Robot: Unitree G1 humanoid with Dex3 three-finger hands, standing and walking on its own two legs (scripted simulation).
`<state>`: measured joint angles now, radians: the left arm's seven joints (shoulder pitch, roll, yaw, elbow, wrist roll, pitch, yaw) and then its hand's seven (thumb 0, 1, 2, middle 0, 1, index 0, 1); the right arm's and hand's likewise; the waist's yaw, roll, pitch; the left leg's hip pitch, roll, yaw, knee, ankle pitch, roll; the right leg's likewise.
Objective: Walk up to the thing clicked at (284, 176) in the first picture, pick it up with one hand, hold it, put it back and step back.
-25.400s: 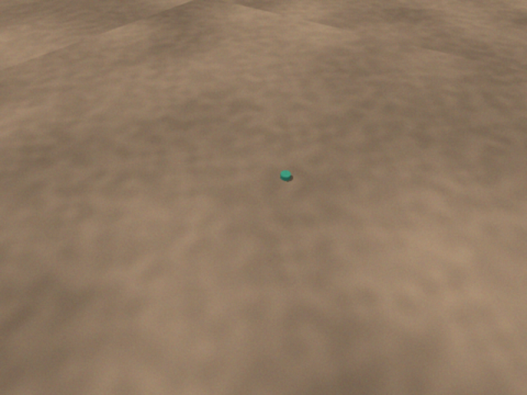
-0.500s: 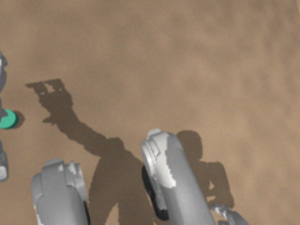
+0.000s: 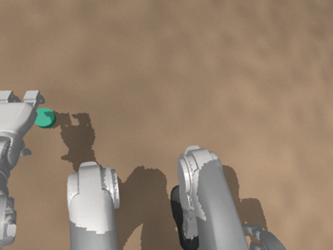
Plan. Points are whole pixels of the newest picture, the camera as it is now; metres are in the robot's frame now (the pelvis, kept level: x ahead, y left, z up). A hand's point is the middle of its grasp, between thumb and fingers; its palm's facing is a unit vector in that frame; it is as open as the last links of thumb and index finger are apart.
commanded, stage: close in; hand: left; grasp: from above
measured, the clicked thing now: (44, 118) +0.48 +0.29 -0.31
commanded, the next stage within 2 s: rest palm in 0.06 s
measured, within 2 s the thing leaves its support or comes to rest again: neither
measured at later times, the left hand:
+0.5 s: hand (40, 117) +0.46 +0.28 -0.24, palm faces -0.51 -0.13 -0.85, open 13.8 cm
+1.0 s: hand (41, 117) +0.47 +0.29 -0.27, palm faces -0.44 -0.13 -0.89, open 13.9 cm
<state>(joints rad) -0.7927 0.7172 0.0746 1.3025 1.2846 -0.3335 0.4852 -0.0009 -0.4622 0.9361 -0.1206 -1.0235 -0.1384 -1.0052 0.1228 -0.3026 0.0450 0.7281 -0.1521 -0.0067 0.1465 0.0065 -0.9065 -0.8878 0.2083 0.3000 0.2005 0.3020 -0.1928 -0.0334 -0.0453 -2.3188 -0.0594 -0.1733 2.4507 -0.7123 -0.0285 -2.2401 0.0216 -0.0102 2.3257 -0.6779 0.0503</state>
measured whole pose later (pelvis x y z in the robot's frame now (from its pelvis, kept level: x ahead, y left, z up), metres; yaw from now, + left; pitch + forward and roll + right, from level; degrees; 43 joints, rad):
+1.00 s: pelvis +0.01 +0.01 -0.03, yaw -6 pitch +30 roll -15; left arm -1.07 0.97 0.17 1.79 1.37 -0.24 0.66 0.00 -0.47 0.95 -0.08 -1.03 -0.10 -1.01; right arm 0.09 -0.33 0.23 0.69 -0.27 -0.19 0.26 0.00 -0.90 -0.89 0.21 0.30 0.20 0.30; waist -0.37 -0.10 0.11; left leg -2.36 -0.04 -0.25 2.59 -0.77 -0.01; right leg -2.26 0.05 -0.07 2.38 -0.67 0.06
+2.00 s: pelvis +0.00 +0.01 -0.03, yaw -8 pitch +27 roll -17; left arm -1.08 1.04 0.10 1.82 1.32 -0.24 0.67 0.00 -0.11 0.65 -0.29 -0.96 -0.36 -0.89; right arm 0.07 -0.36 0.32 0.67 -0.29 -0.26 0.30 0.00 -0.91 -0.90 0.20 0.30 0.20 0.30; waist -0.39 -0.14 0.18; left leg -2.33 -0.03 -0.30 2.61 -0.77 -0.01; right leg -2.23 0.05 -0.12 2.36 -0.65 0.08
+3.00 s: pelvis +0.00 +0.01 -0.02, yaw -8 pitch +27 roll -17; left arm -1.07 1.04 0.09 1.76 1.27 -0.25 0.66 -0.03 0.42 0.25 -0.64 -0.52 -0.83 -0.50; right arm 0.09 -0.36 0.33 0.62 -0.28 -0.22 0.27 0.00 -0.91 -0.90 0.20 0.30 0.20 0.30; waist -0.38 -0.13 0.20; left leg -2.33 -0.02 -0.29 2.57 -0.75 -0.01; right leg -2.22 0.05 -0.12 2.33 -0.63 0.09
